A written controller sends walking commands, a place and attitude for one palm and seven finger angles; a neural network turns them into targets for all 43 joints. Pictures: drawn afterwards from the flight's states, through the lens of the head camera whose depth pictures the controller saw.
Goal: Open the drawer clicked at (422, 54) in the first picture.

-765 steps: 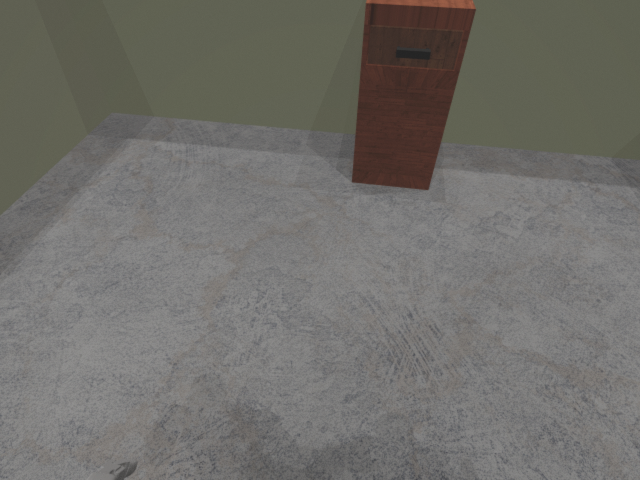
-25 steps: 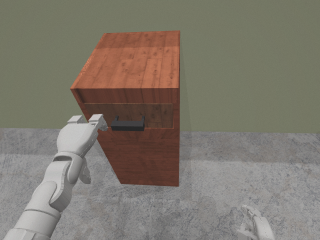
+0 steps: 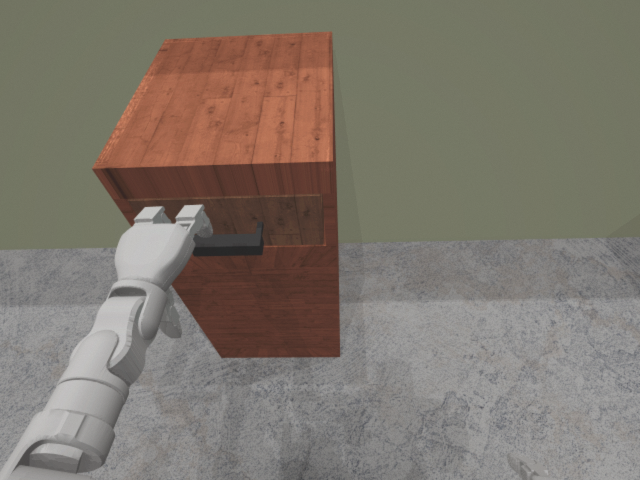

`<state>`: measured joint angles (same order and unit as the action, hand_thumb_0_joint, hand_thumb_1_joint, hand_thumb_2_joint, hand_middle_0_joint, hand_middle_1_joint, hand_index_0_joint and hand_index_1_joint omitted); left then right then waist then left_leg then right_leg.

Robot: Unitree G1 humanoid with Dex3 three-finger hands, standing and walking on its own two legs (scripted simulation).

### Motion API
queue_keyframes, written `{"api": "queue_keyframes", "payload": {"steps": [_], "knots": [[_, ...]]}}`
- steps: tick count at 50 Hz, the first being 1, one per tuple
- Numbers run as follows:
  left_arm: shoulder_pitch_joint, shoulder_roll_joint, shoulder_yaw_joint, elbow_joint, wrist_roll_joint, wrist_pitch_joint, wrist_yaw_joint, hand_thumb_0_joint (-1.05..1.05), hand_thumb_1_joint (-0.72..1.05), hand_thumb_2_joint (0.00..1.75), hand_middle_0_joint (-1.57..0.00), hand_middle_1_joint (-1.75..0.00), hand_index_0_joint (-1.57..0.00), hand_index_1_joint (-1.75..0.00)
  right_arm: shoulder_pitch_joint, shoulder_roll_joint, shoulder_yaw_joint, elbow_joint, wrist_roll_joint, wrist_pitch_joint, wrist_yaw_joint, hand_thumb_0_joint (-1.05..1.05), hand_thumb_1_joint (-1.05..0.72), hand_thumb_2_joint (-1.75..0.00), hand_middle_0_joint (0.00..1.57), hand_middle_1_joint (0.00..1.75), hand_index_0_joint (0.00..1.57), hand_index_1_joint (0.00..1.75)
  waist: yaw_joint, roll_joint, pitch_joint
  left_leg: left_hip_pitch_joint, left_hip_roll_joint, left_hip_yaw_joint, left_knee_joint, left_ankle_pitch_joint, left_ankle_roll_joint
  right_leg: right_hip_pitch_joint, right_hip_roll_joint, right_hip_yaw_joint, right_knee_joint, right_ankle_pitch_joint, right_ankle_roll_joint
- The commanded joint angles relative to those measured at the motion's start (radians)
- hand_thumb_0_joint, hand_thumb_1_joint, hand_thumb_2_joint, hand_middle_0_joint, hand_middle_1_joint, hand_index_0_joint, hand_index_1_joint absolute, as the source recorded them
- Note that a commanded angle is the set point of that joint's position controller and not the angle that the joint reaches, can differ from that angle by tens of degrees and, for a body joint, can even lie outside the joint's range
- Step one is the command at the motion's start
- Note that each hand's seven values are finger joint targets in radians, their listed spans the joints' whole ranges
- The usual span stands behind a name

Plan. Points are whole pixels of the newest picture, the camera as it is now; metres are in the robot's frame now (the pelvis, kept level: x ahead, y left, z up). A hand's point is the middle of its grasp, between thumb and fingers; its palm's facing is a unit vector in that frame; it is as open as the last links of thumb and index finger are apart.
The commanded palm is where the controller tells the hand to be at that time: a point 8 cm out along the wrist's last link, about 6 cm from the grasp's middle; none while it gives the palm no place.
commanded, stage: move the hooked fingers above the handle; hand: left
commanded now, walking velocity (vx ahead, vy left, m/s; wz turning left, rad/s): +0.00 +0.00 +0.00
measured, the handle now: (229, 235) +0.52 +0.21 -0.08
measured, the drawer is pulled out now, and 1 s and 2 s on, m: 0.00 0.00 0.00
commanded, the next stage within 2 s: lower the fingers behind the handle in 1.82 s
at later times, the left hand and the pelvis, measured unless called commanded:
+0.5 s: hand (193, 252) +0.42 +0.23 +0.01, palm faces +0.01 -0.01 -1.00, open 13.9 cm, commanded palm +0.41 +0.23 +0.06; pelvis -0.01 +0.02 -0.01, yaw -1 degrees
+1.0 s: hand (219, 236) +0.47 +0.20 -0.02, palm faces -0.04 +0.00 -1.00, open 13.7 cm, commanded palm +0.45 +0.22 +0.04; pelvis -0.01 +0.02 -0.03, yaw -2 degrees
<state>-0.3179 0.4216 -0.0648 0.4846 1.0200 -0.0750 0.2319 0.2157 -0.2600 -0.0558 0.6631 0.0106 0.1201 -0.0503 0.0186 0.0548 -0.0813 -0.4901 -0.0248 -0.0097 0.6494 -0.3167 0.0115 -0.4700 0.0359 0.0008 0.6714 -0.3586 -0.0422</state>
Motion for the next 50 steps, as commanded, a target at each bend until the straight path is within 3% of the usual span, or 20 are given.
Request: {"api": "queue_keyframes", "payload": {"steps": [1,6,7,9,11,14,16,19,22,24,29,31,33,34,38,39,40,41,46,50], "knots": [[-0.341,0.219,0.123,-0.117,0.008,0.037,0.096,0.0,-0.5,0.3,-0.3,-1.2,-0.3,-1.2,-0.021,-0.102,-0.044,-0.116,0.002,-0.036,0.002,0.0,-0.9,-0.9,0.2,0.3,0.2,0.3,0.001,-0.044,-0.317,0.109,-0.033,0.032,-0.016,0.32,0.036,0.127,-0.005,0.012,-0.059,0.41,0.003],[-0.419,0.198,0.074,-0.047,0.019,0.091,0.092,0.0,-0.5,0.3,-0.3,-1.2,-0.3,-1.2,0.012,-0.116,-0.049,-0.113,0.004,-0.028,0.007,0.0,-0.9,-0.9,0.2,0.3,0.2,0.3,-0.02,-0.055,-0.369,0.127,-0.023,0.033,-0.008,0.34,0.037,0.114,0.002,0.006,-0.052,0.401,0.002],[-0.416,0.208,0.085,-0.039,0.02,0.093,0.087,0.0,-0.5,0.3,-0.3,-1.2,-0.3,-1.2,0.016,-0.117,-0.051,-0.113,0.002,-0.025,0.006,0.0,-0.9,-0.9,0.2,0.3,0.2,0.3,-0.019,-0.064,-0.378,0.134,-0.02,0.031,-0.003,0.367,0.037,0.118,0.003,0.004,-0.045,0.426,0.001],[-0.442,0.161,0.042,-0.065,0.014,0.084,0.077,0.0,-0.5,0.3,-0.3,-1.2,-0.3,-1.2,0.022,-0.114,-0.054,-0.117,0.0,-0.022,0.007,0.0,-0.9,-0.9,0.2,0.3,0.2,0.3,-0.031,-0.052,-0.402,0.164,-0.017,0.026,0.005,0.399,0.038,0.108,0.003,0.004,-0.043,0.444,0.002],[-0.475,0.138,0.023,-0.041,0.012,0.069,0.073,0.0,-0.5,0.3,-0.3,-1.2,-0.3,-1.2,0.037,-0.115,-0.055,-0.109,-0.001,-0.021,0.005,0.0,-0.9,-0.9,0.2,0.3,0.2,0.3,-0.048,-0.059,-0.377,0.172,-0.008,0.013,0.009,0.4,0.037,0.062,0.007,-0.005,-0.04,0.404,0.001],[-0.491,0.167,0.057,0.016,0.028,0.048,0.09,0.0,-0.5,0.3,-0.3,-1.2,-0.3,-1.2,0.052,-0.116,-0.053,-0.099,-0.004,-0.018,0.006,0.0,-0.9,-0.9,0.2,0.3,0.2,0.3,-0.043,-0.067,-0.336,0.142,-0.008,0.012,0.014,0.364,0.037,0.028,0.009,-0.009,-0.038,0.364,-0.002],[-0.561,0.198,0.08,0.034,0.05,0.036,0.115,0.0,-0.5,0.3,-0.3,-1.2,-0.3,-1.2,0.065,-0.116,-0.051,-0.093,-0.008,-0.015,0.007,0.0,-0.9,-0.9,0.2,0.3,0.2,0.3,-0.042,-0.033,-0.348,0.13,-0.007,0.008,0.019,0.362,0.033,0.005,0.009,-0.014,-0.019,0.344,-0.007],[-0.597,0.177,0.073,0.094,0.074,0.042,0.16,0.0,-0.5,0.3,-0.3,-1.2,-0.3,-1.2,0.076,-0.111,-0.053,-0.087,-0.012,-0.016,0.014,0.0,-0.9,-0.9,0.2,0.3,0.2,0.3,-0.045,0.003,-0.356,0.12,-0.004,0.003,0.034,0.352,0.025,-0.051,0.014,-0.025,0.003,0.3,-0.014],[-0.681,0.166,0.06,0.172,0.078,0.068,0.195,0.0,-0.5,0.3,-0.3,-1.2,-0.3,-1.2,0.099,-0.116,-0.056,-0.076,-0.013,-0.02,0.022,0.0,-0.9,-0.9,0.2,0.3,0.2,0.3,-0.071,-0.01,-0.359,0.098,0.001,-0.002,0.046,0.298,0.025,-0.1,0.019,-0.031,0.01,0.244,-0.012],[-0.725,0.141,0.032,0.21,0.081,0.088,0.205,0.0,-0.5,0.3,-0.3,-1.2,-0.3,-1.2,0.113,-0.12,-0.058,-0.07,-0.016,-0.021,0.025,0.0,-0.9,-0.9,0.2,0.3,0.2,0.3,-0.084,-0.009,-0.4,0.107,0.003,-0.005,0.058,0.311,0.023,-0.115,0.021,-0.033,0.019,0.251,-0.012],[-0.831,0.073,-0.03,0.27,0.066,0.107,0.19,0.0,-0.5,0.3,-0.3,-1.2,-0.3,-1.2,0.161,-0.125,-0.067,-0.049,-0.021,-0.026,0.032,0.0,-0.9,-0.9,0.2,0.3,0.2,0.3,-0.119,0.001,-0.457,0.14,0.01,-0.015,0.082,0.322,0.023,-0.155,0.024,-0.033,0.025,0.243,-0.007],[-0.839,0.08,-0.017,0.288,0.063,0.097,0.185,0.0,-0.5,0.3,-0.3,-1.2,-0.3,-1.2,0.18,-0.127,-0.069,-0.04,-0.025,-0.026,0.031,0.0,-0.9,-0.9,0.2,0.3,0.2,0.3,-0.121,-0.004,-0.493,0.147,0.013,-0.021,0.097,0.352,0.024,-0.156,0.026,-0.032,0.035,0.26,-0.006],[-0.86,0.087,-0.014,0.348,0.065,0.095,0.187,0.0,-0.5,0.3,-0.3,-1.2,-0.3,-1.2,0.192,-0.128,-0.064,-0.03,-0.026,-0.025,0.028,0.0,-0.9,-0.9,0.2,0.3,0.2,0.3,-0.138,-0.034,-0.442,0.089,0.01,-0.017,0.102,0.302,0.029,-0.172,0.026,-0.029,0.032,0.242,-0.003],[-0.868,0.124,0.012,0.373,0.073,0.096,0.195,0.0,-0.5,0.3,-0.3,-1.2,-0.3,-1.2,0.198,-0.131,-0.061,-0.024,-0.026,-0.025,0.025,0.0,-0.9,-0.9,0.2,0.3,0.2,0.3,-0.14,-0.05,-0.416,0.052,0.01,-0.014,0.104,0.281,0.033,-0.173,0.025,-0.027,0.033,0.239,-0.003],[-0.874,0.248,0.102,0.432,0.092,0.109,0.234,0.0,-0.5,0.3,-0.3,-1.2,-0.3,-1.2,0.203,-0.139,-0.047,-0.025,-0.032,-0.024,0.022,0.0,-0.9,-0.9,0.2,0.3,0.2,0.3,-0.117,-0.029,-0.429,-0.053,-0.002,0.005,0.121,0.248,0.038,-0.142,0.022,-0.013,0.058,0.25,-0.004],[-0.9,0.233,0.084,0.428,0.097,0.114,0.244,0.0,-0.5,0.3,-0.3,-1.2,-0.3,-1.2,0.207,-0.136,-0.046,-0.026,-0.034,-0.025,0.023,0.0,-0.9,-0.9,0.2,0.3,0.2,0.3,-0.125,-0.015,-0.447,-0.06,-0.003,0.009,0.127,0.254,0.038,-0.142,0.021,-0.013,0.066,0.264,-0.003],[-0.893,0.262,0.114,0.446,0.099,0.122,0.251,0.0,-0.5,0.3,-0.3,-1.2,-0.3,-1.2,0.207,-0.138,-0.045,-0.023,-0.037,-0.026,0.026,0.0,-0.9,-0.9,0.2,0.3,0.2,0.3,-0.114,-0.005,-0.461,-0.07,-0.004,0.007,0.135,0.263,0.036,-0.141,0.023,-0.015,0.076,0.266,-0.005],[-0.899,0.236,0.084,0.465,0.103,0.132,0.255,0.0,-0.5,0.3,-0.3,-1.2,-0.3,-1.2,0.218,-0.137,-0.046,-0.025,-0.035,-0.027,0.029,0.0,-0.9,-0.9,0.2,0.3,0.2,0.3,-0.126,0.008,-0.461,-0.076,-0.004,0.011,0.139,0.261,0.036,-0.15,0.024,-0.016,0.079,0.268,-0.004],[-0.855,0.266,0.104,0.464,0.073,0.151,0.219,0.0,-0.5,0.3,-0.3,-1.2,-0.3,-1.2,0.248,-0.148,-0.055,-0.03,-0.033,-0.024,0.032,0.0,-0.9,-0.9,0.2,0.3,0.2,0.3,-0.122,-0.009,-0.574,-0.05,-0.002,0.026,0.151,0.313,0.039,-0.059,0.024,-0.002,0.074,0.368,0.008],[-0.837,0.282,0.104,0.488,0.056,0.144,0.187,0.0,-0.5,0.3,-0.3,-1.2,-0.3,-1.2,0.249,-0.152,-0.049,-0.021,-0.025,-0.014,0.02,0.0,-0.9,-0.9,0.2,0.3,0.2,0.3,-0.134,-0.077,-0.493,-0.107,-0.003,0.031,0.131,0.252,0.047,-0.036,0.019,0.007,0.042,0.346,0.016]]}}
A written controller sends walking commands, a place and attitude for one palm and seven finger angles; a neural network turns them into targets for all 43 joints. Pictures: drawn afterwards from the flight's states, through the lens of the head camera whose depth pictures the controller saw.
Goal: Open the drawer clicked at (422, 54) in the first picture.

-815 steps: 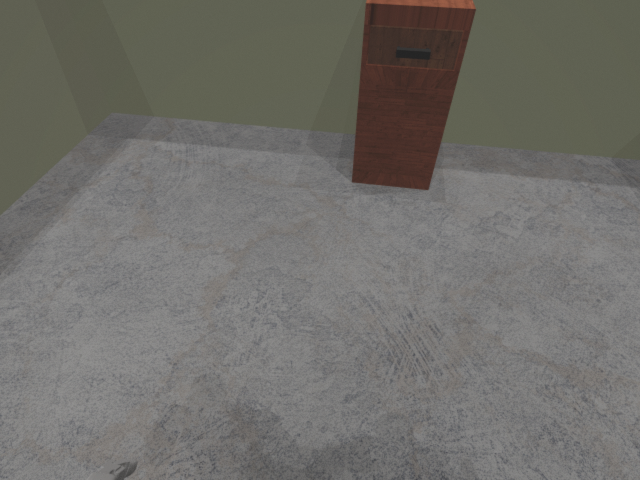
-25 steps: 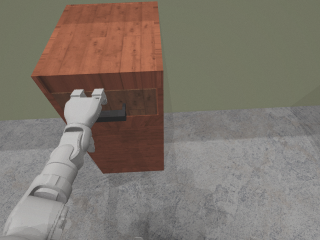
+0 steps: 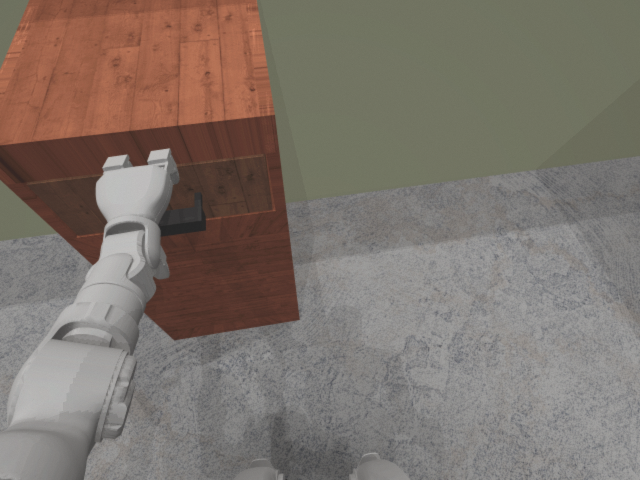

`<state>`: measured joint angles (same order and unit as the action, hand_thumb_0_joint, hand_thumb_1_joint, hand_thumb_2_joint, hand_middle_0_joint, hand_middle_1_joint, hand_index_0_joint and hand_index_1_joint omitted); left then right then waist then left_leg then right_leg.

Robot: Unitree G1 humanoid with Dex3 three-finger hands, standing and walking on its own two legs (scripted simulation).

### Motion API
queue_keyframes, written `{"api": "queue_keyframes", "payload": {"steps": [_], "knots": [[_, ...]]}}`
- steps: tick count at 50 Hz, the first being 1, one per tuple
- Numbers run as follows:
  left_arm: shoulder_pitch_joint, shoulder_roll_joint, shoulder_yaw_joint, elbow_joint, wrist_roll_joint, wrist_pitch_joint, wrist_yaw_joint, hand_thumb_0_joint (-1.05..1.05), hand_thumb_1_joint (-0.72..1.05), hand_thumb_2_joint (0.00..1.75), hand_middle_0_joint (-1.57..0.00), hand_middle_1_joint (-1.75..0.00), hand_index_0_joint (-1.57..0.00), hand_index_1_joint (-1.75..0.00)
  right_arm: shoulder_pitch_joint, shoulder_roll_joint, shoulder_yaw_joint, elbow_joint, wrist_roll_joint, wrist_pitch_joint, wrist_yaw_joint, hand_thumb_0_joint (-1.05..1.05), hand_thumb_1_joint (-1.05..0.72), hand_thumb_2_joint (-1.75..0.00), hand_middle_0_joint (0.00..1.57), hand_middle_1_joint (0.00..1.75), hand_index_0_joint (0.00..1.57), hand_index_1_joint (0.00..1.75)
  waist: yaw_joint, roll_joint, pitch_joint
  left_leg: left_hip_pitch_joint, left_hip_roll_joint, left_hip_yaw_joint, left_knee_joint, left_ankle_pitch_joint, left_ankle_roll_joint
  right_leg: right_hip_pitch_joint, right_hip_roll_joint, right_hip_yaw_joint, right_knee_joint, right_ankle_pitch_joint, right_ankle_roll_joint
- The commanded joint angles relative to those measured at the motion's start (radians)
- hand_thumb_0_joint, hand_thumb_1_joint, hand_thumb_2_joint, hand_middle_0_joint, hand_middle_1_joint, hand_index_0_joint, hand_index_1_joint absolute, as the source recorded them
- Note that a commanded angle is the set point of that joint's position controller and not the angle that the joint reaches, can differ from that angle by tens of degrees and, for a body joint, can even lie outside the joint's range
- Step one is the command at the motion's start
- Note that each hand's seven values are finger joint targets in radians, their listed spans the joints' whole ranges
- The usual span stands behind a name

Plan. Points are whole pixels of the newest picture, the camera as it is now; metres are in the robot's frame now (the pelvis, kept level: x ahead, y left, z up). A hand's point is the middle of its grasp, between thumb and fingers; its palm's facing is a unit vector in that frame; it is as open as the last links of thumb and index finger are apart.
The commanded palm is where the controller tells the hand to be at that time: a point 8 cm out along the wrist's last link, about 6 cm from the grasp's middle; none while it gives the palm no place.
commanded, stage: move the hooked fingers above the handle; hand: left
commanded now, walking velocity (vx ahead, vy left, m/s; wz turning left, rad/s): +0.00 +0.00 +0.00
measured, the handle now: (163, 212) +0.52 +0.22 -0.05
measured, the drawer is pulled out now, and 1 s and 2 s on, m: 0.00 0.00 0.00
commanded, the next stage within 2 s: lower the fingers behind the handle in 0.82 s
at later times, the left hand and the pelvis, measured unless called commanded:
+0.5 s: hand (147, 216) +0.48 +0.21 +0.01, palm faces -0.03 -0.02 -1.00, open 13.8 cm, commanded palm +0.45 +0.22 +0.06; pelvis +0.01 +0.01 +0.00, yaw +1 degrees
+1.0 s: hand (146, 217) +0.47 +0.21 +0.01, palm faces +0.00 -0.01 -1.00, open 13.9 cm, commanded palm +0.45 +0.21 +0.06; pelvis +0.01 +0.01 +0.00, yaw +1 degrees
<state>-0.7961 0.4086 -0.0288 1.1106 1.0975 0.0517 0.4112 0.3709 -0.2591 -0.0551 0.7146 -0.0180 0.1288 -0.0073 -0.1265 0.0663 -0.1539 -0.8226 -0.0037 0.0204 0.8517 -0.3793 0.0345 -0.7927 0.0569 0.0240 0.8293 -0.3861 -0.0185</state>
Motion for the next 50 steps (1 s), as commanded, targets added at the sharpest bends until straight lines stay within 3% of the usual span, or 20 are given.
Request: {"api": "queue_keyframes", "payload": {"steps": [1,3,6,8,9,14,17,18,20,22,27,30,31,34,37,40,43,44,45,50], "knots": [[-0.379,0.285,0.051,-0.157,-0.022,0.004,0.002,0.0,-0.5,0.3,-0.3,-1.2,-0.3,-1.2,0.098,-0.153,-0.05,-0.074,0.008,-0.025,-0.026,0.0,-0.9,-0.9,0.2,0.3,0.2,0.3,0.0,-0.086,-0.391,0.218,-0.024,0.0,-0.079,0.287,0.026,0.273,-0.004,-0.014,-0.127,0.35,-0.006],[-0.383,0.291,0.05,-0.187,-0.015,-0.031,-0.007,0.0,-0.5,0.3,-0.3,-1.2,-0.3,-1.2,0.094,-0.152,-0.052,-0.074,0.01,-0.031,-0.032,0.0,-0.9,-0.9,0.2,0.3,0.2,0.3,0.003,-0.066,-0.367,0.229,-0.022,-0.002,-0.083,0.268,0.027,0.251,-0.004,-0.01,-0.135,0.318,-0.009],[-0.436,0.235,0.005,-0.261,-0.008,-0.093,-0.011,0.0,-0.5,0.3,-0.3,-1.2,-0.3,-1.2,0.108,-0.143,-0.061,-0.066,0.005,-0.042,-0.035,0.0,-0.9,-0.9,0.2,0.3,0.2,0.3,-0.017,0.013,-0.402,0.309,-0.016,-0.019,-0.067,0.304,0.022,0.185,0.0,-0.02,-0.124,0.301,-0.017],[-0.414,0.23,0.013,-0.252,-0.007,-0.115,-0.002,0.0,-0.5,0.3,-0.3,-1.2,-0.3,-1.2,0.108,-0.142,-0.063,-0.059,0.002,-0.046,-0.033,0.0,-0.9,-0.9,0.2,0.3,0.2,0.3,-0.014,0.011,-0.39,0.317,-0.013,-0.027,-0.059,0.305,0.019,0.151,0.003,-0.026,-0.118,0.274,-0.019],[-0.421,0.197,-0.009,-0.253,-0.009,-0.119,0.005,0.0,-0.5,0.3,-0.3,-1.2,-0.3,-1.2,0.11,-0.139,-0.064,-0.056,-0.001,-0.048,-0.03,0.0,-0.9,-0.9,0.2,0.3,0.2,0.3,-0.021,0.026,-0.393,0.332,-0.012,-0.028,-0.055,0.316,0.018,0.133,0.005,-0.03,-0.114,0.275,-0.02],[-0.445,0.198,0.002,-0.198,-0.002,-0.08,0.056,0.0,-0.5,0.3,-0.3,-1.2,-0.3,-1.2,0.107,-0.144,-0.061,-0.045,-0.006,-0.045,-0.014,0.0,-0.9,-0.9,0.2,0.3,0.2,0.3,-0.028,0.018,-0.379,0.321,-0.011,-0.04,-0.043,0.335,0.01,0.086,0.009,-0.048,-0.094,0.263,-0.024],[-0.443,0.253,0.053,-0.209,0.001,-0.049,0.077,0.0,-0.5,0.3,-0.3,-1.2,-0.3,-1.2,0.102,-0.149,-0.061,-0.053,-0.011,-0.037,-0.003,0.0,-0.9,-0.9,0.2,0.3,0.2,0.3,0.001,0.05,-0.45,0.351,-0.013,-0.035,-0.038,0.384,0.006,0.123,0.011,-0.049,-0.082,0.304,-0.025],[-0.424,0.266,0.061,-0.198,0.002,-0.034,0.078,0.0,-0.5,0.3,-0.3,-1.2,-0.3,-1.2,0.096,-0.15,-0.056,-0.058,-0.011,-0.03,-0.003,0.0,-0.9,-0.9,0.2,0.3,0.2,0.3,0.007,0.034,-0.465,0.349,-0.015,-0.035,-0.037,0.4,0.005,0.144,0.011,-0.049,-0.078,0.324,-0.025],[-0.431,0.231,0.039,-0.202,-0.003,-0.016,0.071,0.0,-0.5,0.3,-0.3,-1.2,-0.3,-1.2,0.09,-0.145,-0.057,-0.063,-0.012,-0.024,-0.002,0.0,-0.9,-0.9,0.2,0.3,0.2,0.3,0.001,0.032,-0.477,0.36,-0.014,-0.033,-0.036,0.434,0.004,0.159,0.011,-0.052,-0.078,0.357,-0.024],[-0.409,0.251,0.051,-0.2,-0.001,-0.004,0.061,0.0,-0.5,0.3,-0.3,-1.2,-0.3,-1.2,0.09,-0.149,-0.057,-0.065,-0.008,-0.018,-0.003,0.0,-0.9,-0.9,0.2,0.3,0.2,0.3,0.008,0.01,-0.472,0.363,-0.01,-0.027,-0.043,0.438,0.006,0.181,0.01,-0.049,-0.085,0.374,-0.019],[-0.343,0.229,0.035,-0.199,-0.016,-0.006,0.022,0.0,-0.5,0.3,-0.3,-1.2,-0.3,-1.2,0.081,-0.145,-0.053,-0.079,-0.001,-0.007,-0.012,0.0,-0.9,-0.9,0.2,0.3,0.2,0.3,0.014,-0.038,-0.428,0.346,-0.013,-0.019,-0.066,0.436,0.013,0.234,0.007,-0.04,-0.109,0.407,-0.016],[-0.349,0.19,0.01,-0.243,-0.02,-0.039,0.007,0.0,-0.5,0.3,-0.3,-1.2,-0.3,-1.2,0.076,-0.139,-0.057,-0.084,-0.001,-0.011,-0.015,0.0,-0.9,-0.9,0.2,0.3,0.2,0.3,0.006,-0.036,-0.406,0.365,-0.009,-0.02,-0.076,0.433,0.014,0.229,0.005,-0.04,-0.124,0.397,-0.017],[-0.319,0.207,0.023,-0.24,-0.017,-0.049,0.004,0.0,-0.5,0.3,-0.3,-1.2,-0.3,-1.2,0.08,-0.139,-0.057,-0.083,0.001,-0.01,-0.016,0.0,-0.9,-0.9,0.2,0.3,0.2,0.3,0.019,-0.027,-0.404,0.366,-0.01,-0.021,-0.079,0.432,0.013,0.229,0.005,-0.039,-0.122,0.389,-0.019],[-0.338,0.162,-0.014,-0.253,-0.012,-0.071,0.005,0.0,-0.5,0.3,-0.3,-1.2,-0.3,-1.2,0.078,-0.135,-0.06,-0.078,0.002,-0.013,-0.017,0.0,-0.9,-0.9,0.2,0.3,0.2,0.3,-0.001,-0.028,-0.354,0.363,-0.006,-0.028,-0.08,0.405,0.012,0.183,0.006,-0.044,-0.127,0.35,-0.02],[-0.34,0.173,0.005,-0.278,-0.007,-0.089,0.025,0.0,-0.5,0.3,-0.3,-1.2,-0.3,-1.2,0.079,-0.135,-0.064,-0.074,-0.003,-0.016,-0.011,0.0,-0.9,-0.9,0.2,0.3,0.2,0.3,0.013,0.017,-0.385,0.397,-0.004,-0.035,-0.074,0.433,0.007,0.163,0.009,-0.048,-0.113,0.338,-0.027],[-0.395,0.171,0.008,-0.3,-0.001,-0.09,0.052,0.0,-0.5,0.3,-0.3,-1.2,-0.3,-1.2,0.077,-0.132,-0.065,-0.067,-0.009,-0.017,-0.005,0.0,-0.9,-0.9,0.2,0.3,0.2,0.3,0.003,0.019,-0.405,0.403,-0.003,-0.044,-0.062,0.453,0.003,0.145,0.01,-0.053,-0.099,0.336,-0.029],[-0.413,0.183,0.017,-0.286,0.009,-0.065,0.081,0.0,-0.5,0.3,-0.3,-1.2,-0.3,-1.2,0.073,-0.138,-0.066,-0.062,-0.011,-0.015,-0.001,0.0,-0.9,-0.9,0.2,0.3,0.2,0.3,0.0,0.032,-0.41,0.41,0.0,-0.048,-0.059,0.44,-0.001,0.116,0.013,-0.059,-0.093,0.309,-0.029],[-0.393,0.211,0.044,-0.271,0.012,-0.052,0.088,0.0,-0.5,0.3,-0.3,-1.2,-0.3,-1.2,0.074,-0.139,-0.065,-0.061,-0.012,-0.014,0.0,0.0,-0.9,-0.9,0.2,0.3,0.2,0.3,0.015,0.025,-0.425,0.402,-0.003,-0.043,-0.059,0.447,-0.001,0.139,0.013,-0.059,-0.089,0.322,-0.03],[-0.416,0.21,0.04,-0.282,0.011,-0.042,0.092,0.0,-0.5,0.3,-0.3,-1.2,-0.3,-1.2,0.066,-0.14,-0.064,-0.065,-0.013,-0.012,0.0,0.0,-0.9,-0.9,0.2,0.3,0.2,0.3,0.012,0.029,-0.436,0.403,-0.004,-0.046,-0.057,0.457,-0.002,0.143,0.013,-0.058,-0.087,0.331,-0.03],[-0.363,0.153,-0.004,-0.161,-0.004,0.023,0.067,0.0,-0.5,0.3,-0.3,-1.2,-0.3,-1.2,0.068,-0.141,-0.061,-0.062,-0.005,-0.011,0.002,0.0,-0.9,-0.9,0.2,0.3,0.2,0.3,0.001,-0.019,-0.393,0.356,-0.009,-0.031,-0.064,0.405,0.004,0.158,0.012,-0.055,-0.102,0.327,-0.025]]}}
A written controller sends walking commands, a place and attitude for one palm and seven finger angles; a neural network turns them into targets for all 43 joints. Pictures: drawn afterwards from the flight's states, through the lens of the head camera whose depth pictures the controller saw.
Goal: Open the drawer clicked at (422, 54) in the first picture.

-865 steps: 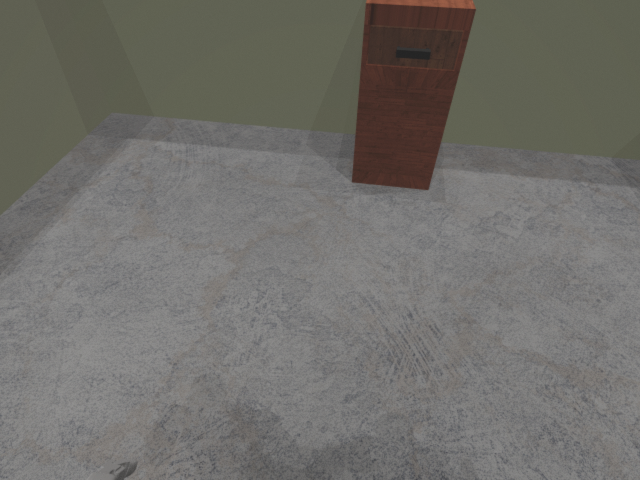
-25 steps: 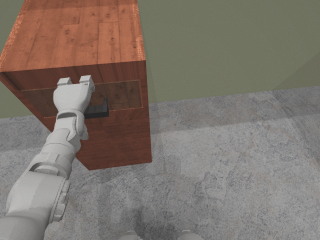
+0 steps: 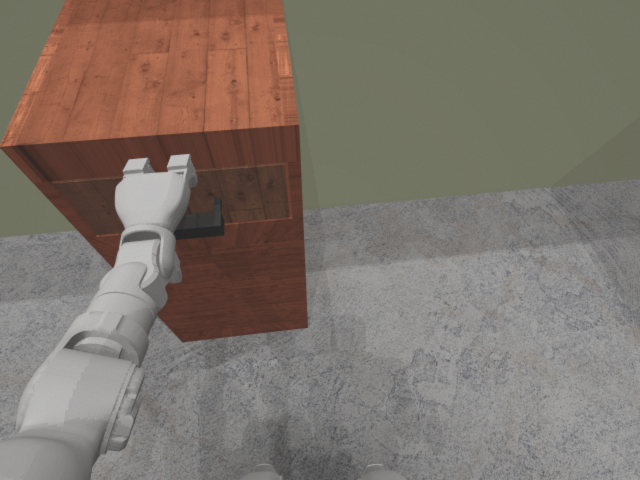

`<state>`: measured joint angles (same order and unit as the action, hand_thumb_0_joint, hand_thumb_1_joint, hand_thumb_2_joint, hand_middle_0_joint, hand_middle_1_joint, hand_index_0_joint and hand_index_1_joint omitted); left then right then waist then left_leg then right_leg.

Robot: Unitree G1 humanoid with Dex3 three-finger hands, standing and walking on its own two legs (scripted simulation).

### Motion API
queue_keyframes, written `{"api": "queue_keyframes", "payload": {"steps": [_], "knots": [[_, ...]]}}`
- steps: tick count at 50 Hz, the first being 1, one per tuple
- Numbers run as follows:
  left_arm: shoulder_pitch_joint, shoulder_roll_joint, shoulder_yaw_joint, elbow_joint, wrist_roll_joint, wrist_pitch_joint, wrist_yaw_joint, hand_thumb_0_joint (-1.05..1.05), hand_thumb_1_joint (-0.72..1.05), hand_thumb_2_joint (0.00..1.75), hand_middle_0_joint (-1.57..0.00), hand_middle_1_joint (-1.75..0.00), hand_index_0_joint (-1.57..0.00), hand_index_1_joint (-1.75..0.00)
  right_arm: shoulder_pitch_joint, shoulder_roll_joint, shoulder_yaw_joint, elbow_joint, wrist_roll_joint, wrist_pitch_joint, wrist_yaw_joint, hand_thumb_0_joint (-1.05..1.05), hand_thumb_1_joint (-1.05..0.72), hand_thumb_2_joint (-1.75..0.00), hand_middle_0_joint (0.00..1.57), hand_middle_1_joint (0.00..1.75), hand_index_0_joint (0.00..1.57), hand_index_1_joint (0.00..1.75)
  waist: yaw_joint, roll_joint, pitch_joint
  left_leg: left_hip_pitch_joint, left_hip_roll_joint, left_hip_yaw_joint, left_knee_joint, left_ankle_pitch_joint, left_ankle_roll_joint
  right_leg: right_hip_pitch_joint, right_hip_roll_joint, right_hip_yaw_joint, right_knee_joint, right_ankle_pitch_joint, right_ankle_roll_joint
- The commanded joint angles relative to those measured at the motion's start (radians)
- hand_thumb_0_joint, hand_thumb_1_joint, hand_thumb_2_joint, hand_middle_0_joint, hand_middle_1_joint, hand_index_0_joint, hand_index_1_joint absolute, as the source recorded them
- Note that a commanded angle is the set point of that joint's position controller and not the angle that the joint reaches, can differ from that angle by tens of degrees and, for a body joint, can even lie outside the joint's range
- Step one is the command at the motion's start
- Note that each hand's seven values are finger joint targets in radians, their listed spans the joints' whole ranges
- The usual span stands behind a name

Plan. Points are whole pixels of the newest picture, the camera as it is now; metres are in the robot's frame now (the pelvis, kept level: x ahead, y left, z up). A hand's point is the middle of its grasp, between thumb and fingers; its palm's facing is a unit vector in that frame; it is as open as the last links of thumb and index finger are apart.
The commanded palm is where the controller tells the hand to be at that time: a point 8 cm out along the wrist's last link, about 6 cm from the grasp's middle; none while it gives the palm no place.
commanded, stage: lower the fingers behind the handle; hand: left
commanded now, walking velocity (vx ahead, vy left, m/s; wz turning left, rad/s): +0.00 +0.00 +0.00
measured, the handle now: (183, 216) +0.52 +0.20 -0.05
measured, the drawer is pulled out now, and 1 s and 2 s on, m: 0.00 0.00 0.00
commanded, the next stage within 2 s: close the thumb around the handle in 1.52 s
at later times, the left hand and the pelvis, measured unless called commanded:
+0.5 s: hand (167, 242) +0.46 +0.21 -0.03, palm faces -0.04 +0.00 -1.00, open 13.9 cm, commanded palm +0.45 +0.20 +0.02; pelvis -0.01 -0.01 -0.02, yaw +0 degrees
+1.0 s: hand (176, 253) +0.46 +0.21 -0.07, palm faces -0.02 -0.03 -1.00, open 13.9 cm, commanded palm +0.44 +0.20 -0.01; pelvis -0.01 +0.00 -0.04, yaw -1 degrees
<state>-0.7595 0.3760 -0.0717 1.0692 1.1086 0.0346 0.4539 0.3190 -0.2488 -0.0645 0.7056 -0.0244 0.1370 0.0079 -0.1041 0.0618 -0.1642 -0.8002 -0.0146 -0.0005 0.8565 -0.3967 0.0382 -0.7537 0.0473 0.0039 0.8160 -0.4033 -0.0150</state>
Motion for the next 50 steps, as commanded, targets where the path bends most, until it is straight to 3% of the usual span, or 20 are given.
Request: {"api": "queue_keyframes", "payload": {"steps": [1,3,6,7,12,14,16,19,24,27,29,32,37,39,40,44,46,50], "knots": [[-0.394,0.187,0.034,-0.102,-0.021,0.045,0.013,0.0,-0.5,0.3,-0.3,-1.2,-0.3,-1.2,0.125,-0.153,-0.05,-0.054,0.004,-0.019,-0.016,0.0,-0.9,-0.9,0.2,0.3,0.2,0.3,-0.029,-0.048,-0.377,0.314,0.0,-0.004,-0.07,0.399,0.006,0.136,0.019,-0.029,-0.095,0.35,-0.023],[-0.388,0.224,0.05,-0.105,-0.023,0.04,-0.011,0.0,-0.5,0.3,-0.3,-1.2,-0.3,-1.2,0.127,-0.155,-0.046,-0.061,0.007,-0.019,-0.024,0.0,-0.9,-0.9,0.2,0.3,0.2,0.3,-0.021,-0.06,-0.383,0.283,-0.004,0.004,-0.071,0.38,0.011,0.173,0.015,-0.017,-0.096,0.374,-0.021],[-0.394,0.198,0.029,-0.14,-0.025,-0.006,-0.037,0.0,-0.5,0.3,-0.3,-1.2,-0.3,-1.2,0.131,-0.149,-0.047,-0.065,0.006,-0.027,-0.032,0.0,-0.9,-0.9,0.2,0.3,0.2,0.3,-0.029,-0.028,-0.382,0.292,-0.003,0.003,-0.056,0.383,0.013,0.146,0.013,-0.012,-0.091,0.377,-0.021],[-0.391,0.23,0.052,-0.145,-0.019,-0.024,-0.038,0.0,-0.5,0.3,-0.3,-1.2,-0.3,-1.2,0.129,-0.151,-0.045,-0.062,0.006,-0.028,-0.036,0.0,-0.9,-0.9,0.2,0.3,0.2,0.3,-0.027,-0.04,-0.372,0.272,-0.002,0.001,-0.05,0.368,0.015,0.139,0.013,-0.008,-0.085,0.365,-0.02],[-0.387,0.25,0.087,-0.185,0.007,-0.095,0.008,0.0,-0.5,0.3,-0.3,-1.2,-0.3,-1.2,0.13,-0.142,-0.048,-0.054,-0.007,-0.043,-0.036,0.0,-0.9,-0.9,0.2,0.3,0.2,0.3,-0.016,0.008,-0.393,0.241,0.0,-0.005,-0.007,0.369,0.01,0.073,0.013,-0.013,-0.035,0.34,-0.026],[-0.388,0.266,0.103,-0.175,0.018,-0.09,0.041,0.0,-0.5,0.3,-0.3,-1.2,-0.3,-1.2,0.128,-0.143,-0.047,-0.049,-0.012,-0.046,-0.032,0.0,-0.9,-0.9,0.2,0.3,0.2,0.3,-0.014,0.009,-0.398,0.214,0.0,-0.007,0.007,0.364,0.008,0.053,0.014,-0.016,-0.016,0.33,-0.028],[-0.38,0.283,0.125,-0.182,0.018,-0.078,0.069,0.0,-0.5,0.3,-0.3,-1.2,-0.3,-1.2,0.131,-0.144,-0.05,-0.045,-0.017,-0.048,-0.024,0.0,-0.9,-0.9,0.2,0.3,0.2,0.3,-0.002,0.033,-0.45,0.216,-0.003,-0.002,0.025,0.388,0.005,0.061,0.015,-0.016,0.002,0.355,-0.028],[-0.384,0.268,0.117,-0.168,0.014,-0.04,0.091,0.0,-0.5,0.3,-0.3,-1.2,-0.3,-1.2,0.136,-0.147,-0.054,-0.037,-0.018,-0.046,-0.017,0.0,-0.9,-0.9,0.2,0.3,0.2,0.3,-0.011,0.023,-0.493,0.215,-0.004,0.001,0.041,0.403,0.004,0.073,0.016,-0.017,0.012,0.382,-0.024],[-0.431,0.259,0.077,-0.12,-0.009,0.005,0.059,0.0,-0.5,0.3,-0.3,-1.2,-0.3,-1.2,0.14,-0.155,-0.05,-0.027,-0.008,-0.043,-0.022,0.0,-0.9,-0.9,0.2,0.3,0.2,0.3,-0.052,-0.024,-0.453,0.176,-0.007,0.005,0.04,0.328,0.014,0.082,0.014,-0.006,-0.016,0.362,-0.012],[-0.455,0.292,0.084,-0.13,-0.014,-0.018,0.023,0.0,-0.5,0.3,-0.3,-1.2,-0.3,-1.2,0.147,-0.158,-0.045,-0.025,-0.006,-0.049,-0.034,0.0,-0.9,-0.9,0.2,0.3,0.2,0.3,-0.056,-0.009,-0.457,0.175,-0.007,-0.001,0.046,0.305,0.018,0.067,0.012,-0.002,-0.013,0.339,-0.011],[-0.454,0.258,0.053,-0.116,-0.014,-0.039,0.006,0.0,-0.5,0.3,-0.3,-1.2,-0.3,-1.2,0.149,-0.154,-0.042,-0.023,-0.006,-0.054,-0.04,0.0,-0.9,-0.9,0.2,0.3,0.2,0.3,-0.066,0.003,-0.426,0.169,-0.006,-0.007,0.05,0.289,0.017,0.025,0.013,-0.009,-0.008,0.301,-0.014],[-0.417,0.23,0.044,-0.105,-0.006,-0.068,-0.003,0.0,-0.5,0.3,-0.3,-1.2,-0.3,-1.2,0.153,-0.15,-0.041,-0.024,-0.01,-0.062,-0.038,0.0,-0.9,-0.9,0.2,0.3,0.2,0.3,-0.054,0.044,-0.414,0.183,0.001,-0.017,0.065,0.312,0.012,-0.039,0.017,-0.02,0.016,0.28,-0.022],[-0.352,0.257,0.095,-0.105,0.006,-0.086,0.026,0.0,-0.5,0.3,-0.3,-1.2,-0.3,-1.2,0.155,-0.151,-0.043,-0.032,-0.02,-0.057,-0.026,0.0,-0.9,-0.9,0.2,0.3,0.2,0.3,-0.024,0.044,-0.447,0.163,0.007,-0.018,0.098,0.369,0.005,-0.058,0.022,-0.029,0.061,0.312,-0.026],[-0.323,0.295,0.134,-0.105,0.008,-0.08,0.05,0.0,-0.5,0.3,-0.3,-1.2,-0.3,-1.2,0.151,-0.157,-0.04,-0.037,-0.023,-0.053,-0.021,0.0,-0.9,-0.9,0.2,0.3,0.2,0.3,-0.009,0.022,-0.465,0.133,0.005,-0.015,0.107,0.366,0.006,-0.036,0.022,-0.028,0.074,0.322,-0.026],[-0.355,0.319,0.151,-0.123,0.011,-0.078,0.062,0.0,-0.5,0.3,-0.3,-1.2,-0.3,-1.2,0.145,-0.16,-0.04,-0.034,-0.026,-0.051,-0.021,0.0,-0.9,-0.9,0.2,0.3,0.2,0.3,-0.014,0.017,-0.476,0.126,0.008,-0.02,0.115,0.372,0.006,-0.04,0.021,-0.026,0.085,0.331,-0.026],[-0.402,0.312,0.149,-0.182,0.032,-0.069,0.11,0.0,-0.5,0.3,-0.3,-1.2,-0.3,-1.2,0.145,-0.161,-0.048,-0.03,-0.03,-0.052,-0.016,0.0,-0.9,-0.9,0.2,0.3,0.2,0.3,-0.02,0.045,-0.523,0.154,0.013,-0.029,0.131,0.385,0.0,-0.071,0.022,-0.031,0.105,0.315,-0.025],[-0.437,0.275,0.123,-0.196,0.03,-0.064,0.122,0.0,-0.5,0.3,-0.3,-1.2,-0.3,-1.2,0.146,-0.16,-0.054,-0.021,-0.033,-0.054,-0.013,0.0,-0.9,-0.9,0.2,0.3,0.2,0.3,-0.041,0.059,-0.541,0.193,0.02,-0.04,0.143,0.402,-0.002,-0.111,0.023,-0.037,0.108,0.303,-0.024],[-0.415,0.267,0.125,-0.155,0.014,-0.033,0.123,0.0,-0.5,0.3,-0.3,-1.2,-0.3,-1.2,0.147,-0.162,-0.052,-0.007,-0.035,-0.051,-0.007,0.0,-0.9,-0.9,0.2,0.3,0.2,0.3,-0.037,0.068,-0.534,0.204,0.021,-0.044,0.142,0.403,-0.007,-0.128,0.025,-0.046,0.111,0.281,-0.026]]}}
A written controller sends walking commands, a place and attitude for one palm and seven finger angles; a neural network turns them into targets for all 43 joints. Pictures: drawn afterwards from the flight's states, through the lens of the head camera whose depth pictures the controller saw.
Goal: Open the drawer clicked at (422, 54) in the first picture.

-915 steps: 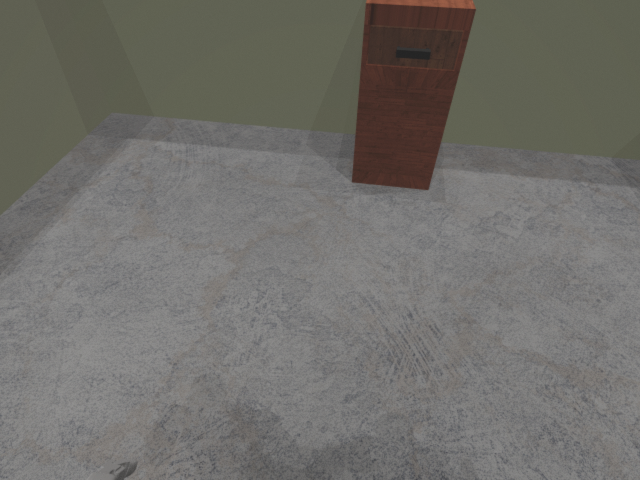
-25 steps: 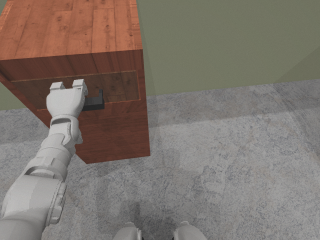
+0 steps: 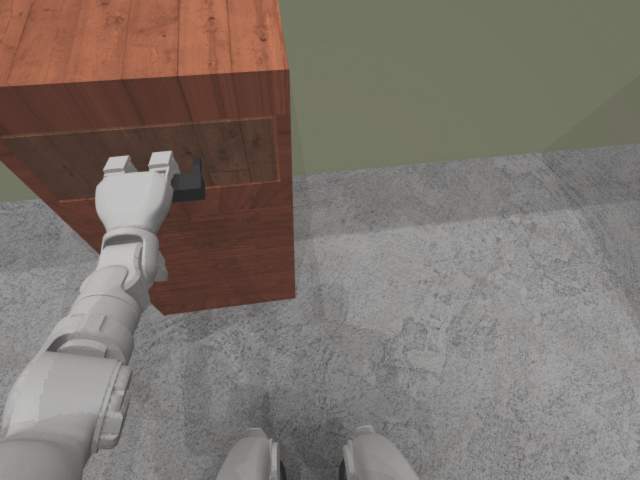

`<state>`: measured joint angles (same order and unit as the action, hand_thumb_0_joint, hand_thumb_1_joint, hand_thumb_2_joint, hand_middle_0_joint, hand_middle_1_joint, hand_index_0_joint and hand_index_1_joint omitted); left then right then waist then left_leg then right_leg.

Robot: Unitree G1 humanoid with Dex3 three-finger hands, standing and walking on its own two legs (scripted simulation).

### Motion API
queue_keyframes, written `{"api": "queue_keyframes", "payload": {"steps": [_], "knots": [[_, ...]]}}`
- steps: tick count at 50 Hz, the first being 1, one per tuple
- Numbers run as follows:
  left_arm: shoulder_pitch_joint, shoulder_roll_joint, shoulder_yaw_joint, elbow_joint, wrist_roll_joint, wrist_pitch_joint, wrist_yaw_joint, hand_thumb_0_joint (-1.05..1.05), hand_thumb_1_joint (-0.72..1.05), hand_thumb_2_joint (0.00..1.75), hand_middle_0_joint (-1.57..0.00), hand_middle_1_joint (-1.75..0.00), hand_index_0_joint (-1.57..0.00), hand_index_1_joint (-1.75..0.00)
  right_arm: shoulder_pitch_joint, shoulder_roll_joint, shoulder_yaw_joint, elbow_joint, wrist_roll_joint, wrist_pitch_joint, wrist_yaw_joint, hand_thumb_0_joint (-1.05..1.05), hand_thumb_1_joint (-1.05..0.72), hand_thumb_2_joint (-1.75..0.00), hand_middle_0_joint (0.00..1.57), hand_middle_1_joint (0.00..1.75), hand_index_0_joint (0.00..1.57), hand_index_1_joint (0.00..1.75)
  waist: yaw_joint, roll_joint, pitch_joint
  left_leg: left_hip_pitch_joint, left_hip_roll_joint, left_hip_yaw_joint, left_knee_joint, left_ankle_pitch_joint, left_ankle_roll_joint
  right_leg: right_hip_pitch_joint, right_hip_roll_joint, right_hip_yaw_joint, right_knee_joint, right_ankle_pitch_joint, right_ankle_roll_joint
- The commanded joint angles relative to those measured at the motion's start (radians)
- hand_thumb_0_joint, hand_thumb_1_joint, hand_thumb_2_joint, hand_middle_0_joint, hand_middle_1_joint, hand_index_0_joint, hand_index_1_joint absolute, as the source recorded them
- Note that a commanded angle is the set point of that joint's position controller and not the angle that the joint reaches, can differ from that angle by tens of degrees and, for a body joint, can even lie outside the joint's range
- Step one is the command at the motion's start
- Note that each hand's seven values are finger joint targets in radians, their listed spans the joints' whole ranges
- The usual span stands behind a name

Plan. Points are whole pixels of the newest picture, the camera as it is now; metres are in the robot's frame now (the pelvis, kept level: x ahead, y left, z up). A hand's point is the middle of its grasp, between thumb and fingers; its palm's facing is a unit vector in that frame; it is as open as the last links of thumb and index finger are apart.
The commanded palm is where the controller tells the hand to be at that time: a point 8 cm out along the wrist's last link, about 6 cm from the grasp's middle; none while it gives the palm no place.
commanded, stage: lower the fingers behind the handle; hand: left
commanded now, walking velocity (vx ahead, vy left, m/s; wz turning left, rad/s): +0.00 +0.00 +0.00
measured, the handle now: (158, 177) +0.53 +0.21 -0.01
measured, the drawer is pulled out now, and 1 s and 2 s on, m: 0.00 0.00 0.05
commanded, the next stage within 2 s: close the thumb around the handle in 0.52 s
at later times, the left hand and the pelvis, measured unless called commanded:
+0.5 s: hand (152, 219) +0.47 +0.21 -0.03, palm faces -0.03 -0.03 -1.00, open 13.9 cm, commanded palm +0.45 +0.21 +0.02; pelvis -0.01 +0.00 -0.01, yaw +0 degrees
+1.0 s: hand (153, 218) +0.47 +0.21 -0.03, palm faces -0.04 -0.03 -1.00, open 9.9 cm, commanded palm +0.45 +0.21 +0.02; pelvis -0.01 +0.00 +0.00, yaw +0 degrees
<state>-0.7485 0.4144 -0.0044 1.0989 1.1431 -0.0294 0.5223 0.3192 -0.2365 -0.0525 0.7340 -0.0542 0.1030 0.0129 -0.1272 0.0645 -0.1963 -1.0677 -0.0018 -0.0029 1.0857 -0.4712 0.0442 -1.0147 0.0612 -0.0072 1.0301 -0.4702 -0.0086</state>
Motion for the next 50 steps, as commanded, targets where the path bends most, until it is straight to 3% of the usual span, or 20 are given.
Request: {"api": "queue_keyframes", "payload": {"steps": [1,3,5,9,11,12,15,20,22,23,26,31,32,36,37,41,43,46,48,50], "knots": [[-0.418,0.239,0.061,-0.172,-0.019,0.039,0.054,0.0,-0.5,0.3,-0.3,-1.2,-0.3,-1.2,0.149,-0.176,-0.062,-0.035,-0.004,-0.014,-0.012,0.0,-0.9,-0.9,0.2,0.3,0.2,0.3,-0.014,0.056,-0.508,0.466,0.008,-0.044,-0.087,0.473,-0.013,0.138,0.01,-0.035,-0.1,0.349,-0.031],[-0.4,0.212,0.036,-0.122,-0.023,0.061,0.045,0.0,-0.5,0.3,-0.3,-1.2,-0.3,-1.2,0.142,-0.175,-0.057,-0.033,-0.001,-0.011,-0.011,0.0,-0.9,-0.9,0.2,0.3,0.2,0.3,-0.022,0.033,-0.459,0.432,0.006,-0.039,-0.091,0.429,-0.009,0.128,0.011,-0.036,-0.111,0.323,-0.03],[-0.417,0.243,0.047,-0.097,-0.023,0.071,0.036,0.0,-0.5,0.3,-0.3,-1.2,-0.3,-1.2,0.136,-0.181,-0.049,-0.032,0.0,-0.011,-0.015,0.0,-0.9,-0.9,0.2,0.3,0.2,0.3,-0.025,0.029,-0.418,0.394,0.005,-0.038,-0.096,0.385,-0.006,0.119,0.008,-0.033,-0.112,0.294,-0.031],[-0.44,0.244,0.031,-0.114,-0.023,0.068,0.016,0.0,-0.5,0.3,-0.3,-1.2,-0.3,-1.2,0.136,-0.18,-0.045,-0.05,0.004,-0.012,-0.021,0.0,-0.9,-0.9,0.2,0.3,0.2,0.3,-0.024,0.043,-0.438,0.399,0.003,-0.038,-0.095,0.374,-0.005,0.12,0.009,-0.032,-0.11,0.284,-0.031],[-0.422,0.265,0.053,-0.131,-0.032,0.053,0.006,0.0,-0.5,0.3,-0.3,-1.2,-0.3,-1.2,0.136,-0.179,-0.044,-0.057,0.004,-0.013,-0.022,0.0,-0.9,-0.9,0.2,0.3,0.2,0.3,-0.008,0.063,-0.465,0.413,0.004,-0.039,-0.094,0.392,-0.006,0.133,0.008,-0.032,-0.101,0.293,-0.032],[-0.419,0.242,0.036,-0.131,-0.033,0.049,0.003,0.0,-0.5,0.3,-0.3,-1.2,-0.3,-1.2,0.137,-0.176,-0.045,-0.058,0.004,-0.014,-0.023,0.0,-0.9,-0.9,0.2,0.3,0.2,0.3,-0.018,0.052,-0.471,0.415,0.004,-0.037,-0.09,0.396,-0.004,0.133,0.009,-0.031,-0.103,0.302,-0.031],[-0.4,0.254,0.049,-0.111,-0.032,0.038,-0.002,0.0,-0.5,0.3,-0.3,-1.2,-0.3,-1.2,0.136,-0.176,-0.042,-0.055,0.005,-0.017,-0.026,0.0,-0.9,-0.9,0.2,0.3,0.2,0.3,-0.019,0.013,-0.429,0.372,0.005,-0.038,-0.088,0.367,0.0,0.131,0.008,-0.03,-0.104,0.29,-0.029],[-0.41,0.231,0.036,-0.13,-0.031,0.021,0.011,0.0,-0.5,0.3,-0.3,-1.2,-0.3,-1.2,0.136,-0.175,-0.047,-0.056,0.005,-0.022,-0.025,0.0,-0.9,-0.9,0.2,0.3,0.2,0.3,-0.02,0.035,-0.439,0.381,0.007,-0.043,-0.083,0.36,-0.003,0.102,0.009,-0.031,-0.098,0.265,-0.031],[-0.439,0.24,0.03,-0.127,-0.024,0.025,0.02,0.0,-0.5,0.3,-0.3,-1.2,-0.3,-1.2,0.142,-0.179,-0.046,-0.052,0.006,-0.024,-0.026,0.0,-0.9,-0.9,0.2,0.3,0.2,0.3,-0.032,0.037,-0.432,0.373,0.008,-0.045,-0.083,0.342,-0.003,0.087,0.008,-0.032,-0.1,0.249,-0.03],[-0.427,0.257,0.049,-0.135,-0.025,0.026,0.023,0.0,-0.5,0.3,-0.3,-1.2,-0.3,-1.2,0.145,-0.178,-0.048,-0.053,0.006,-0.025,-0.026,0.0,-0.9,-0.9,0.2,0.3,0.2,0.3,-0.017,0.04,-0.451,0.378,0.006,-0.042,-0.081,0.353,-0.004,0.102,0.008,-0.033,-0.095,0.259,-0.031],[-0.431,0.25,0.04,-0.12,-0.031,0.04,0.025,0.0,-0.5,0.3,-0.3,-1.2,-0.3,-1.2,0.145,-0.18,-0.047,-0.052,0.007,-0.023,-0.022,0.0,-0.9,-0.9,0.2,0.3,0.2,0.3,-0.024,0.047,-0.451,0.379,0.004,-0.04,-0.082,0.348,-0.003,0.104,0.009,-0.031,-0.101,0.259,-0.03],[-0.44,0.3,0.064,-0.121,-0.038,0.054,0.016,0.0,-0.5,0.3,-0.3,-1.2,-0.3,-1.2,0.146,-0.186,-0.041,-0.049,0.008,-0.021,-0.028,0.0,-0.9,-0.9,0.2,0.3,0.2,0.3,-0.02,0.042,-0.47,0.358,0.0,-0.031,-0.082,0.346,0.002,0.144,0.007,-0.022,-0.103,0.287,-0.027],[-0.425,0.292,0.057,-0.105,-0.036,0.059,0.013,0.0,-0.44,0.32,-0.3,-1.21,-0.3,-1.21,0.146,-0.184,-0.039,-0.05,0.01,-0.018,-0.028,0.0,-0.9,-0.9,0.2,0.3,0.2,0.3,-0.018,0.031,-0.45,0.357,-0.001,-0.033,-0.088,0.348,0.0,0.144,0.007,-0.026,-0.106,0.286,-0.028],[-0.416,0.267,0.048,-0.137,-0.034,0.049,0.007,0.0,-0.22,0.42,-0.32,-1.23,-0.32,-1.23,0.145,-0.181,-0.043,-0.054,0.01,-0.018,-0.027,0.0,-0.9,-0.9,0.2,0.3,0.2,0.3,-0.01,0.067,-0.477,0.412,0.005,-0.04,-0.09,0.391,-0.007,0.127,0.009,-0.032,-0.102,0.295,-0.031],[-0.44,0.223,0.013,-0.14,-0.034,0.047,0.007,0.0,-0.16,0.44,-0.32,-1.24,-0.32,-1.24,0.146,-0.176,-0.046,-0.054,0.01,-0.02,-0.028,0.0,-0.9,-0.9,0.2,0.3,0.2,0.3,-0.033,0.057,-0.459,0.415,0.008,-0.04,-0.088,0.385,-0.005,0.111,0.01,-0.032,-0.11,0.289,-0.029],[-0.415,0.244,0.035,-0.135,-0.036,0.03,0.005,0.0,0.06,0.54,-0.34,-1.26,-0.34,-1.26,0.147,-0.177,-0.045,-0.053,0.01,-0.024,-0.03,0.0,-0.9,-0.9,0.2,0.3,0.2,0.3,-0.022,0.025,-0.444,0.383,0.005,-0.037,-0.089,0.37,-0.001,0.133,0.009,-0.028,-0.108,0.294,-0.028],[-0.43,0.208,0.007,-0.136,-0.034,0.027,0.008,0.0,0.17,0.59,-0.35,-1.27,-0.35,-1.27,0.145,-0.172,-0.047,-0.051,0.01,-0.028,-0.028,0.0,-0.9,-0.9,0.2,0.3,0.2,0.3,-0.031,0.039,-0.435,0.385,0.004,-0.035,-0.088,0.358,-0.001,0.116,0.009,-0.029,-0.112,0.281,-0.029],[-0.406,0.236,0.034,-0.132,-0.034,0.024,0.012,0.0,0.34,0.66,-0.36,-1.29,-0.36,-1.29,0.146,-0.176,-0.047,-0.05,0.008,-0.028,-0.026,0.0,-0.9,-0.9,0.2,0.3,0.2,0.3,-0.019,0.037,-0.441,0.383,0.004,-0.036,-0.086,0.361,-0.002,0.122,0.01,-0.028,-0.108,0.282,-0.03],[-0.433,0.226,0.022,-0.144,-0.032,0.023,0.015,0.0,0.45,0.71,-0.37,-1.3,-0.37,-1.3,0.146,-0.173,-0.048,-0.049,0.009,-0.03,-0.028,0.0,-0.9,-0.9,0.2,0.3,0.2,0.3,-0.031,0.038,-0.447,0.379,0.004,-0.031,-0.078,0.363,0.001,0.124,0.008,-0.023,-0.11,0.296,-0.028],[-0.41,0.243,0.041,-0.137,-0.038,0.026,0.014,0.0,0.56,0.76,-0.38,-1.31,-0.38,-1.31,0.146,-0.175,-0.047,-0.047,0.006,-0.028,-0.024,0.0,-0.9,-0.9,0.2,0.3,0.2,0.3,-0.018,0.035,-0.468,0.375,0.0,-0.03,-0.078,0.375,0.0,0.146,0.009,-0.023,-0.103,0.315,-0.029]]}}
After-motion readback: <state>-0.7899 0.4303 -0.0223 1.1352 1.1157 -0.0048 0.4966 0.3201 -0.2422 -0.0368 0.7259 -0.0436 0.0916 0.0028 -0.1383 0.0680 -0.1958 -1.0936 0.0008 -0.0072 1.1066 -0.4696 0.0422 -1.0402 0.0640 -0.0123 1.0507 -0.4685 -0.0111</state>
